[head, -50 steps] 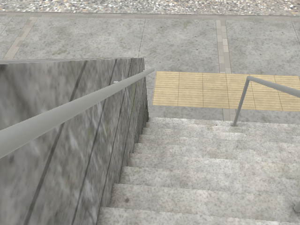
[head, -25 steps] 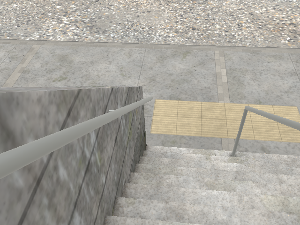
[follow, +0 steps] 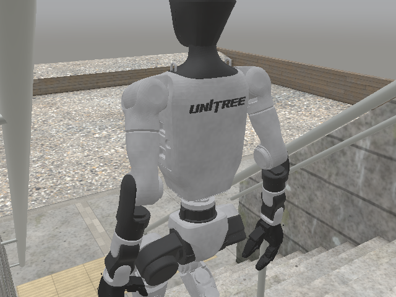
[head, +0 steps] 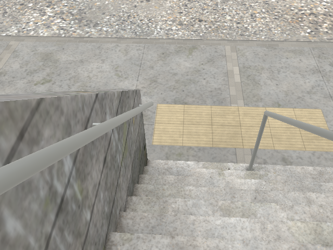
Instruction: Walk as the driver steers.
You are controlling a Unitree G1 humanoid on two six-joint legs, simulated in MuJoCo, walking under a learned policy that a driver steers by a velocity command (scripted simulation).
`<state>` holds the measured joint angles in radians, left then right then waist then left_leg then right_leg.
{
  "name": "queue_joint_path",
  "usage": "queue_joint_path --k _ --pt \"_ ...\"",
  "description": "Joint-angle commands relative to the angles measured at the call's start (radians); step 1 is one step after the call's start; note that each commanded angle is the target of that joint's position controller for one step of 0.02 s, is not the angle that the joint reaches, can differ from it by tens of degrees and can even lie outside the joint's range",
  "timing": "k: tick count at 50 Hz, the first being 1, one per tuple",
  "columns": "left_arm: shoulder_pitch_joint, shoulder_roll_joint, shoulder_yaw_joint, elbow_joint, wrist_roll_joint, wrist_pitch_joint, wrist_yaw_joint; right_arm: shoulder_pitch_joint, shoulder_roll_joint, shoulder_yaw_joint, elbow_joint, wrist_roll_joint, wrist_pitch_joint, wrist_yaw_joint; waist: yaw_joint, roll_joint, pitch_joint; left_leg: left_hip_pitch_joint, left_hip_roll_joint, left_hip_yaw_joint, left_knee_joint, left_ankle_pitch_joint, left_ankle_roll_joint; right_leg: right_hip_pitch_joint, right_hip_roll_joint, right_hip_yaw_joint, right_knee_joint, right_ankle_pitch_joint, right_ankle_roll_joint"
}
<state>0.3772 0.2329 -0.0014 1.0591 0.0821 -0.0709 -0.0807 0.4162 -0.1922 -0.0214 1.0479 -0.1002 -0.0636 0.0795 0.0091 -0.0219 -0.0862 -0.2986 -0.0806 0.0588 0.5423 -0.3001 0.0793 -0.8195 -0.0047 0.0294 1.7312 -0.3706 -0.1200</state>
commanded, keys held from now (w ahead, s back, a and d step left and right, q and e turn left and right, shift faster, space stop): w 1.00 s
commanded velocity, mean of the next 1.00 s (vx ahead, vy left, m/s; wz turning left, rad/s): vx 0.50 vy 0.00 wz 0.00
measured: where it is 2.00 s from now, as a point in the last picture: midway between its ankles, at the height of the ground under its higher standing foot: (198, 230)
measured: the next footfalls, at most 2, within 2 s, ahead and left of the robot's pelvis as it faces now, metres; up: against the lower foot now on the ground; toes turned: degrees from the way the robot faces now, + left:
right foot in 0.28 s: +0.26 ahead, -0.17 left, -0.20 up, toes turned -5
left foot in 0.82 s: +0.52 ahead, +0.01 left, -0.40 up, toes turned +3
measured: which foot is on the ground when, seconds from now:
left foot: down 0.00-0.28, up 0.30-0.80, down 0.82-1.00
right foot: up 0.00-0.26, down 0.28-0.82, up 0.84-1.00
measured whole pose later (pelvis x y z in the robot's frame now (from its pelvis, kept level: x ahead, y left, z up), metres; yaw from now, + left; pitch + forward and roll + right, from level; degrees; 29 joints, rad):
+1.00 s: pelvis +0.52 -0.08 -0.41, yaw +1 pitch +3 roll +3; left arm 0.30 0.21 0.00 1.02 0.08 -0.10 -0.07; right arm 0.46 -0.21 -0.01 1.06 -0.10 -0.09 0.06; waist 0.00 -0.02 -0.08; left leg -0.30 -0.08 0.08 0.68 -0.42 0.08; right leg -0.85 -0.10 0.04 1.35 -0.05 -0.07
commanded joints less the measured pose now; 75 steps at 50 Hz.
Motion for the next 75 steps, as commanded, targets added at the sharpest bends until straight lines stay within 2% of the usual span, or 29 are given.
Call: queue_joint_path --k 1,3,4,6,12,14,15,16,18,21,23,27,36,39,40,42,43,45,47,50,53,56,59,60,62,63,64,67,75 --pt "0.016 0.0 0.003 -0.034 0.005 0.002 0.008 -0.072 0.132 0.063 -0.06 0.03 -0.036 -0.031 0.057 -0.007 0.155 -0.345 0.255 -0.137 -0.065 0.36 0.239 0.031 -0.17 0.014 -0.598 0.543 0.014" --pt "0.081 -0.038 -0.01 -0.001 0.029 -0.02 -0.01 -0.035 -0.004 0.047 -0.048 0.012 -0.064 -0.036 0.082 0.103 0.089 -0.658 0.162 -0.1 0.028 0.232 0.208 0.428 -0.083 -0.092 -0.404 0.635 0.086" --pt "-0.013 -0.008 -0.005 -0.035 0.052 -0.021 0.002 0.047 0.054 0.063 -0.016 0.019 -0.083 -0.055 0.014 0.065 0.114 -0.439 0.189 -0.156 0.093 0.149 0.164 0.169 -0.165 0.043 -0.618 0.763 0.076" --pt "-0.187 0.034 -0.008 -0.086 0.031 -0.014 0.033 0.172 0.083 0.074 -0.006 0.055 -0.086 -0.106 -0.096 -0.009 0.071 -0.179 0.172 -0.17 0.296 0.016 0.097 0.054 -0.172 0.045 -1.066 0.965 0.096" --pt "-0.279 0.061 -0.02 -0.139 -0.019 0.01 0.021 0.223 -0.075 0.039 -0.018 0.045 -0.012 -0.051 -0.123 -0.014 0.191 -0.121 0.236 -0.391 0.481 -0.026 0.166 0.346 -0.134 -0.026 -1.465 0.625 0.115" --pt "0.313 0.163 0.035 0.069 -0.019 -0.028 0.024 0.197 -0.155 0.015 0.043 -0.065 0.009 0.021 0.102 0.0 0.016 -0.374 0.177 -0.296 0.948 0.165 0.049 1.059 -0.119 -0.054 -1.209 0.885 0.036" --pt "0.439 0.311 0.087 0.067 -0.025 -0.034 0.008 0.436 0.002 0.024 0.099 0.021 -0.017 0.059 0.089 -0.382 -0.221 -0.621 -0.02 -0.152 1.508 -0.475 -0.039 1.403 -0.268 0.064 -1.053 1.387 -0.177" --pt "0.361 0.347 0.103 0.041 0.008 -0.01 -0.023 0.279 -0.072 0.001 -0.004 0.059 -0.018 0.074 0.113 -0.272 -0.217 -0.9 -0.021 -0.06 1.725 -0.545 -0.032 1.445 -0.365 0.162 -1.026 1.29 -0.238" --pt "0.259 0.275 0.114 0.028 0.035 0.012 -0.015 0.018 0.016 0.031 -0.158 0.077 -0.021 0.023 0.138 -0.063 -0.014 -1.196 0.104 -0.112 1.628 -0.323 -0.003 1.157 -0.444 0.408 -1.228 0.309 -0.241" --pt "0.123 -0.104 -0.006 0.032 0.048 -0.011 0.025 0.095 0.087 0.061 -0.086 0.012 0.0 -0.032 -0.052 0.051 0.256 -0.921 0.268 -0.226 1.032 0.307 0.067 0.446 -0.326 0.301 -1.354 0.018 -0.166" --pt "0.125 -0.104 -0.022 0.034 -0.007 -0.049 0.052 0.035 0.059 0.054 -0.068 0.01 0.012 -0.001 0.008 0.03 0.234 -0.763 0.234 -0.123 0.716 0.601 0.036 0.258 -0.238 0.159 -1.342 -0.035 -0.176" --pt "0.084 -0.024 -0.044 0.016 0.018 -0.095 0.081 -0.169 -0.076 0.036 -0.111 -0.024 -0.033 0.027 0.013 0.033 0.131 -0.418 0.191 -0.079 0.352 0.995 -0.009 0.127 -0.115 0.031 -1.149 0.079 -0.11" --pt "0.366 -0.034 -0.044 0.09 0.005 -0.042 0.089 -0.382 -0.083 0.051 -0.178 -0.023 0.003 0.025 0.119 -0.027 0.184 -0.524 0.182 -0.1 -0.025 0.623 -0.053 0.643 -0.176 0.339 -0.794 0.244 -0.155" --pt "0.276 -0.057 -0.037 0.075 -0.015 -0.019 0.053 -0.318 -0.111 0.033 -0.138 0.005 -0.002 0.007 0.097 0.044 0.171 -0.133 0.166 -0.052 -0.325 0.377 -0.038 0.548 -0.084 0.222 -0.664 0.169 -0.103" --pt "0.199 0.065 -0.007 0.046 0.057 -0.011 0.009 0.041 -0.135 0.011 -0.051 0.006 -0.023 0.013 -0.06 0.002 0.07 0.389 0.053 0.117 0.014 0.543 -0.03 0.27 -0.048 0.125 -0.468 0.539 -0.088" --pt "0.218 0.053 0.014 0.053 -0.003 -0.008 -0.052 0.458 -0.25 -0.063 0.065 -0.017 -0.016 -0.013 -0.219 0.306 -0.076 0.963 0.288 -0.149 -0.041 1.056 0.223 -0.179 0.137 0.056 0.304 -0.392 0.036" --pt "0.218 0.02 0.021 0.0 -0.04 -0.026 -0.066 0.352 -0.341 -0.085 0.03 -0.029 -0.008 0.01 -0.109 0.209 -0.145 0.994 0.402 -0.235 0.117 1.156 0.287 -0.361 0.096 -0.004 0.407 -0.397 0.026" --pt "-0.017 -0.011 -0.002 -0.128 -0.06 -0.042 -0.028 0.222 -0.199 -0.058 0.009 -0.039 0.003 -0.005 -0.114 0.021 0.038 0.702 0.514 -0.449 -0.005 0.477 0.338 -0.61 -0.028 0.06 0.207 -0.231 0.046" --pt "0.027 -0.063 -0.026 -0.086 0.001 -0.04 0.039 -0.064 0.092 0.039 -0.053 -0.013 -0.035 -0.022 0.063 -0.096 0.2 0.036 0.387 -0.269 -0.068 0.44 0.212 -0.335 -0.201 0.151 -0.357 0.223 0.033" --pt "0.129 -0.072 -0.034 0.017 0.025 -0.02 -0.015 0.021 -0.041 0.026 -0.043 0.004 -0.067 -0.03 0.079 0.111 0.127 -0.53 0.188 -0.099 0.084 0.401 0.203 0.28 -0.096 -0.039 -0.454 0.678 0.078" --pt "-0.023 -0.004 -0.034 -0.023 0.029 -0.034 0.007 0.114 0.012 0.05 -0.046 0.012 -0.091 -0.078 -0.04 -0.018 0.079 -0.36 0.151 -0.111 0.296 0.045 0.1 0.21 -0.138 0.038 -0.99 1.118 0.098" --pt "0.089 0.066 -0.007 -0.013 0.053 -0.008 0.006 0.011 -0.112 0.047 -0.071 -0.015 -0.077 -0.021 0.097 0.079 0.124 -0.616 0.204 -0.21 0.393 -0.027 0.141 0.561 -0.055 -0.056 -0.721 0.864 0.152" --pt "-0.301 0.087 -0.002 -0.153 0.011 0.008 0.001 0.142 -0.155 0.031 -0.057 0.047 -0.043 -0.052 -0.094 0.025 0.201 -0.07 0.272 -0.415 0.472 -0.001 0.15 0.3 -0.109 -0.002 -1.396 0.512 0.095" --pt "-0.039 0.096 0.008 -0.041 0.01 -0.003 0.004 0.119 -0.228 0.01 -0.029 -0.035 -0.029 -0.023 0.004 0.11 0.12 -0.22 0.269 -0.354 0.635 0.146 0.128 0.643 -0.079 -0.04 -1.109 0.654 0.075" --pt "0.443 0.295 0.097 0.064 0.013 -0.017 0.014 0.236 -0.125 0.014 0.005 0.002 -0.009 0.057 0.175 -0.288 -0.063 -0.49 0.001 -0.207 1.481 -0.257 -0.003 1.237 -0.202 0.034 -1.185 1.172 -0.163" --pt "0.383 0.347 0.113 0.041 0.016 -0.021 0.003 0.282 -0.044 0.004 -0.033 0.052 -0.014 0.069 0.065 -0.266 -0.139 -0.828 -0.041 -0.102 1.692 -0.508 -0.032 1.36 -0.322 0.188 -1.004 1.433 -0.277" --pt "0.391 0.317 0.13 0.057 0.06 -0.008 0.005 0.134 -0.034 0.018 -0.096 0.074 -0.018 0.054 0.143 -0.097 -0.074 -1.039 -0.008 -0.109 1.631 -0.429 -0.027 1.342 -0.358 0.291 -1.087 1.141 -0.276" --pt "0.188 -0.078 0.0 0.048 0.045 -0.005 0.005 0.054 0.025 0.057 -0.104 0.017 -0.02 -0.031 -0.018 0.085 0.211 -1.02 0.253 -0.258 1.076 0.191 0.042 0.645 -0.318 0.327 -1.267 0.207 -0.17" --pt "0.077 0.066 -0.027 -0.019 0.004 -0.101 0.08 -0.164 -0.098 0.024 -0.08 -0.019 -0.019 0.017 -0.023 -0.018 0.11 -0.17 0.136 -0.055 0.347 0.955 -0.037 0.006 -0.056 0.066 -1.049 0.014 -0.077"
Velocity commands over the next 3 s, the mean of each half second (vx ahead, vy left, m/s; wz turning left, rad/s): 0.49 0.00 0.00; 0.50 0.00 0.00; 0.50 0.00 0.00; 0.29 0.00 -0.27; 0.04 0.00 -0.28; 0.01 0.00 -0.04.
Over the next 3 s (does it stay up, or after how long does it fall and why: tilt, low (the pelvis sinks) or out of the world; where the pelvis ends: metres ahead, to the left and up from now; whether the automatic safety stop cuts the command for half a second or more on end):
stays up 1.12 -0.16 -0.97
